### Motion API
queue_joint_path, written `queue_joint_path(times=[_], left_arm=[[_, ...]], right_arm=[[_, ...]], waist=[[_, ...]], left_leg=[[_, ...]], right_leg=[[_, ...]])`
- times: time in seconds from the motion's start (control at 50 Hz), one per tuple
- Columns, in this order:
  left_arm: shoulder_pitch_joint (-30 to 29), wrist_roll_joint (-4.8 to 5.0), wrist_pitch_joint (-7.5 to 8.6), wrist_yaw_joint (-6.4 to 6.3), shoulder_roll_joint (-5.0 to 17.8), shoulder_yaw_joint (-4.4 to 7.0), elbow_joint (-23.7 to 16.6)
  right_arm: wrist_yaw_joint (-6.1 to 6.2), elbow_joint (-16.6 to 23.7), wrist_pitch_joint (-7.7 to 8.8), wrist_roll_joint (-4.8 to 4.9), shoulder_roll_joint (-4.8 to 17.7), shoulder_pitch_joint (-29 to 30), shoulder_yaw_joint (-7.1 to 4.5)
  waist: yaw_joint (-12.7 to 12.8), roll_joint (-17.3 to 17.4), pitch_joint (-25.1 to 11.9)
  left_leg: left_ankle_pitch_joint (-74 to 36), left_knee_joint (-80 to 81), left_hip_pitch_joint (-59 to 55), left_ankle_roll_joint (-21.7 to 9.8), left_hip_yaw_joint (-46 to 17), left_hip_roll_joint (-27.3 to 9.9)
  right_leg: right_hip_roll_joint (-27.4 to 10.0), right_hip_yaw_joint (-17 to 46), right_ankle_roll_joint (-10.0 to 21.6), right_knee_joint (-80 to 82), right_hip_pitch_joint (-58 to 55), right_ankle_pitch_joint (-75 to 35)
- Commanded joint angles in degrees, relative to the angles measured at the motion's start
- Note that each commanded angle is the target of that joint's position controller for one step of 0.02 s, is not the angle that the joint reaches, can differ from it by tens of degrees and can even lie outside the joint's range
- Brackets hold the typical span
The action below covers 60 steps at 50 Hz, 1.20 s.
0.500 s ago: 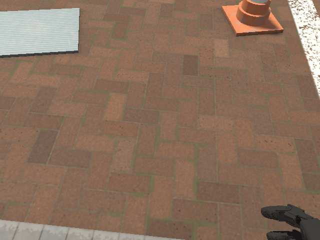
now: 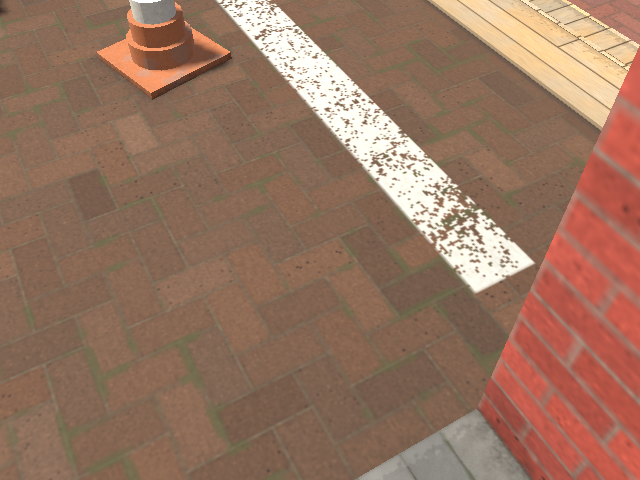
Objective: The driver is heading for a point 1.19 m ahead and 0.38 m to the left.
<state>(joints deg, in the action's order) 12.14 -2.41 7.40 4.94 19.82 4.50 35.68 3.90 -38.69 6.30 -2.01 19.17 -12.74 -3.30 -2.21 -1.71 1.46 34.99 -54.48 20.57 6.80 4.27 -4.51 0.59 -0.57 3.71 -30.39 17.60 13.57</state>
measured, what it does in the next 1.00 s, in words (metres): walks ahead, turning left: left foot, then right foot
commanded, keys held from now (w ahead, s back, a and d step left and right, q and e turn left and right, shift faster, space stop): shift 0.04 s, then q+shift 0.32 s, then w+q+shift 0.30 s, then w+shift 0.34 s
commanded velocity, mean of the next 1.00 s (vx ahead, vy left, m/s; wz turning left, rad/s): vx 0.42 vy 0.00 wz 0.45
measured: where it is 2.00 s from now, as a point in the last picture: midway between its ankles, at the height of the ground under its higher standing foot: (130, 279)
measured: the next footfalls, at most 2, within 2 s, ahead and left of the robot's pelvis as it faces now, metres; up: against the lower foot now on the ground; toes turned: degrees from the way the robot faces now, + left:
left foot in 0.22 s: +0.07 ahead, +0.15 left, +0.00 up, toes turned +11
right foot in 0.92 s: +0.34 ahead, +0.06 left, +0.00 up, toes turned +28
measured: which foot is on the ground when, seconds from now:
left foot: up 0.00-0.20, down 0.22-0.94, up 0.96-1.00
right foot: down 0.00-0.42, up 0.44-0.90, down 0.92-1.00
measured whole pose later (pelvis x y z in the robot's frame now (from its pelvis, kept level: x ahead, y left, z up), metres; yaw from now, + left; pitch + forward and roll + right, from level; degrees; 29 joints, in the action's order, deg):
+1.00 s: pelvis +0.28 +0.14 -0.03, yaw +29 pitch +1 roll -2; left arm 15.1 -2.2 3.9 1.1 18.8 4.3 42.5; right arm 0.5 -45.5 2.2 -1.2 17.5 -20.2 -3.8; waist 1.0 1.1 -1.9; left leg 23.8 -72.7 18.7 -7.5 -10.0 9.0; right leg 3.3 -3.0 3.3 -44.3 19.1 27.8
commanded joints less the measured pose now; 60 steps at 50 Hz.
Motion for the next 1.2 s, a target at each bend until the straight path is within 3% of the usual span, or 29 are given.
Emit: queue_joint_path(times=[0.02, 0.06, 0.1, 0.14, 0.16, 0.2, 0.26, 0.3, 0.38, 0.4, 0.42, 0.44, 0.48, 0.54, 0.58, 0.6, 0.66, 0.72, 0.84, 0.88, 0.92, 0.94, 0.96, 0.98, 1.0, 1.04, 1.08, 1.12, 1.2], left_arm=[[2.7, 1.78, -0.43, -1.7, 9.5, 3.88, -3.7], [-4.3, 0.97, -1.42, -1.22, 8.2, 3.14, -6.6], [-11.5, 1.42, -1.02, -0.48, 3.0, 0.9, -8.3], [-10.8, 1.27, -1.52, 0.62, 2.0, -0.17, -7.4], [-9.3, 1.21, -2.29, 1.29, 3.7, 0.1, -7.0], [0.4, 1.43, -2.78, 0.93, 11.2, 3.32, -4.5], [10.0, 3.15, -1.63, -3.88, 7.6, 3.22, -1.2], [5.2, 1.31, -1.45, -6.18, 6.4, 3.06, -1.7], [-4.6, -1.0, -1.95, -7.21, 4.9, 2.4, -1.9], [-3.7, -2.11, -2.03, -7.3, 2.9, 1.63, -0.9], [-4.7, -3.22, -2.18, -7.11, 0.2, 0.67, -2.4], [-11.2, -3.6, -2.11, -5.6, -3.5, -1.06, -4.9], [-8.5, -1.72, -2.02, -5.28, -0.6, -0.53, -1.9], [-6.8, -3.99, -1.26, -5.94, -1.6, -1.46, 0.2], [-7.0, -2.59, -1.18, -5.74, -1.5, -1.84, 0.3], [-9.4, 2.14, -4.15, -4.81, 5.1, 0.76, -0.7], [-12.2, 2.01, -6.51, -4.04, 2.0, -0.43, -2.1], [-13.4, 0.95, -6.74, -3.63, 0.3, -0.97, -1.6], [-11.9, -0.12, -4.78, -2.89, 4.4, 0.24, -0.2], [-0.6, -0.12, -4.91, -2.6, 5.0, 1.09, 3.5], [25.0, -0.49, -4.67, -4.01, 7.0, 2.73, 9.9], [24.7, -0.84, -4.34, -4.44, 7.4, 2.46, 10.3], [17.9, -0.25, -3.51, -3.91, 6.0, 0.67, 6.9], [12.8, 0.74, -2.98, -4.04, 6.6, 1.46, 6.4], [10.0, 0.83, -2.23, -4.09, 4.1, 1.0, 5.7], [7.9, 0.74, -0.86, -3.96, 5.7, 0.61, 8.0], [11.9, 0.46, 0.05, -3.94, 8.7, 1.58, 11.9], [14.8, 1.26, 1.61, -4.0, 5.3, 0.86, 14.2], [10.1, 2.57, 0.69, -4.61, 2.0, -0.28, 14.2]], right_arm=[[0.82, 4.5, 1.38, -0.5, 9.6, 4.0, -2.01], [0.57, 0.9, 0.81, -0.75, 8.5, -2.7, -1.66], [-2.49, -3.0, -0.44, 0.07, 4.1, -8.4, -0.22], [-6.69, -3.9, -1.61, 1.61, 0.2, -8.7, 1.29], [-7.81, -3.0, -1.52, 2.39, 1.4, -8.0, 0.89], [-6.33, 0.6, -0.38, 1.76, 7.0, -2.7, -0.83], [-2.78, 2.7, 1.81, 0.92, 5.3, 3.1, 0.93], [-2.87, 1.6, 1.48, 0.07, 3.2, 0.3, 1.36], [-5.53, 0.1, 1.57, -0.54, 4.5, -4.0, -1.11], [-5.87, -0.8, 2.26, -1.15, 5.8, -7.6, -2.23], [-5.77, -2.0, 3.19, -1.96, 8.5, -13.6, -3.23], [-5.42, -3.4, 4.28, -1.77, 9.6, -19.5, -2.82], [-6.44, -2.3, 3.97, -1.41, 3.0, -15.6, -0.71], [-7.93, -0.8, 2.31, -0.72, -0.7, -9.7, 1.61], [-8.31, -0.1, 1.99, -0.99, 1.4, -8.5, 1.1], [-5.78, -1.5, -2.79, 3.44, 11.4, -11.2, -3.66], [-4.12, -2.7, -6.15, 3.6, 8.2, -14.7, -2.91], [-4.83, -3.1, -5.51, 2.68, 5.1, -13.3, -2.41], [-4.21, -2.6, -3.72, 0.95, 6.5, -13.0, -2.76], [-3.98, -1.2, -4.03, 1.62, 7.0, -6.6, -2.64], [-3.97, -0.8, -3.58, 1.51, 7.2, 0.4, -2.46], [-3.64, -0.2, -2.81, 1.06, -2.8, -0.4, -0.3], [-2.86, 1.6, -1.39, 1.55, -6.0, -4.1, 1.28], [-2.87, 0.7, -1.61, 0.77, -0.2, -4.1, 0.17], [-3.2, -0.2, -2.69, -0.24, 5.3, 0.7, -1.2], [-4.93, 1.3, -4.44, -0.54, 6.4, 5.3, -1.48], [-6.43, 1.1, -5.58, -1.37, 4.9, 6.7, -1.2], [-7.13, 2.3, -4.2, 0.17, 3.4, 14.5, -1.1], [-9.68, -1.7, -3.95, 1.18, -2.3, 9.4, 1.2]], waist=[[3.5, -5.9, -5.4], [-0.8, -3.8, -6.3], [-3.9, -0.8, -5.5], [-1.6, -0.9, -3.9], [-0.3, -0.1, -3.4], [5.4, -2.6, -3.3], [9.7, -3.5, -4.5], [7.3, -6.1, -3.2], [2.3, -4.9, -1.4], [0.6, -4.0, -0.2], [-1.9, 3.2, 1.2], [-6.6, 10.9, 0.5], [-3.6, 8.5, 3.3], [0.4, 5.1, 2.5], [0.9, 6.2, 1.2], [-0.1, -2.6, 1.4], [-2.3, 5.8, 2.6], [-2.5, 9.6, 2.3], [-0.9, 6.5, 1.9], [5.2, 5.8, -2.6], [19.6, -0.5, -8.9], [16.8, -13.0, -6.1], [9.3, -12.5, -3.3], [6.0, -6.2, -1.1], [5.7, 3.3, 3.9], [2.7, 2.2, 10.1], [3.6, -3.7, 10.1], [4.9, -1.2, 10.4], [0.6, 0.1, 2.6]], left_leg=[[-0.8, -10.8, 13.5, -0.4, -4.9, -2.2], [-10.3, -9.5, 4.3, -0.4, -3.7, -0.9], [-17.8, -0.1, -4.6, 1.0, -3.6, -2.7], [-19.6, 8.7, -7.7, 2.8, -2.4, -2.7], [-22.0, 12.6, -7.5, 2.4, -1.6, -2.1], [-22.8, 13.7, 2.7, -1.2, -1.1, -0.6], [-25.0, 14.0, 17.0, -8.3, -3.8, -1.2], [-15.6, 11.8, 14.8, -8.7, -2.2, -0.2], [-23.5, 20.3, -8.5, -12.5, 1.4, 5.9], [-18.4, 22.3, -12.6, -14.8, -2.6, 5.1], [-4.1, 31.0, -16.8, -21.3, -18.6, -2.1], [12.3, 43.5, -27.4, -28.0, -46.3, -11.6], [8.2, 43.5, -28.7, -23.6, -42.8, -10.6], [-0.8, 42.4, -19.1, -20.7, -34.2, -5.1], [-4.2, 43.1, -15.0, -20.6, -32.0, -3.2], [-12.0, 43.5, -14.6, -21.3, -31.4, -3.2], [-16.3, 44.5, -16.0, -21.8, -32.5, -1.4], [-19.9, 45.4, -9.7, -20.3, -27.5, 1.8], [-38.3, 38.6, -18.4, -21.8, -29.5, -3.8], [-60.3, 27.8, -15.8, -20.0, -25.2, -1.9], [-66.9, -5.5, 3.7, -17.4, -21.1, 3.2], [-16.1, -30.5, 19.3, -15.3, -18.1, 11.9], [-4.3, -35.3, 31.6, -14.9, -17.9, 14.6], [-11.3, -32.5, 36.2, -14.6, -16.6, 10.7], [-15.7, -27.4, 33.8, -13.4, -18.1, 6.9], [-15.9, -12.4, 28.1, -10.4, -18.5, 4.4], [-22.9, -8.5, 22.7, -10.6, -12.8, 5.2], [-40.5, 4.3, 23.8, -12.2, -13.3, 5.4], [-69.5, 15.7, -14.7, -12.7, -1.8, 5.0]], right_leg=[[-17.2, 15.4, 13.2, 10.8, -7.9, -29.0], [-14.5, 11.8, 11.8, 13.2, 2.2, -22.6], [-10.6, 5.8, 6.7, 11.0, 9.7, -15.6], [-10.4, 5.3, 3.2, 6.7, 10.9, -4.7], [-11.8, 7.3, 3.8, 4.7, 9.6, 0.7], [-16.7, 15.4, 10.3, 5.6, -1.7, 3.5], [-22.4, 21.1, 14.7, 7.1, -17.7, -3.3], [-25.2, 19.6, 15.4, 9.9, -15.5, -6.2], [-18.3, 6.0, 5.1, 12.0, 0.8, 21.7], [-17.6, 4.0, 3.5, 8.3, 3.6, 28.7], [-12.0, -0.6, 0.6, -5.0, 10.8, 28.3], [-0.9, 1.5, -3.3, -19.2, 25.6, 18.9], [-1.7, 9.2, -3.1, -29.3, 32.9, 13.8], [-2.9, 7.2, -4.0, -33.1, 27.7, 7.5], [-2.5, 6.6, -6.4, -29.5, 24.2, 2.9], [-4.1, 4.4, -7.7, -23.4, 24.5, -1.2], [-3.5, 4.9, -10.1, -15.8, 25.2, -6.8], [-1.7, 1.7, -9.8, -11.5, 16.1, -13.0], [-3.1, 2.7, -4.4, -16.9, 15.7, -7.7], [-0.5, -0.1, -1.5, -13.9, 1.8, -0.7], [1.5, -0.9, 2.1, -7.7, -28.9, 9.3], [-11.1, 15.9, 6.6, -3.9, -33.2, 21.2], [-20.5, 37.6, 9.1, 2.1, -30.7, 8.5], [-24.7, 49.1, 15.1, 12.2, -25.4, 15.0], [-23.7, 44.6, 15.8, 11.5, -17.0, 18.2], [-16.9, 30.7, 11.2, 10.9, -5.6, 13.8], [-14.3, 22.3, 10.7, 11.8, -2.8, 3.6], [-9.5, 14.9, 8.0, 8.9, -4.6, 1.4], [-3.8, 2.2, 4.8, 7.8, 14.8, 11.7]])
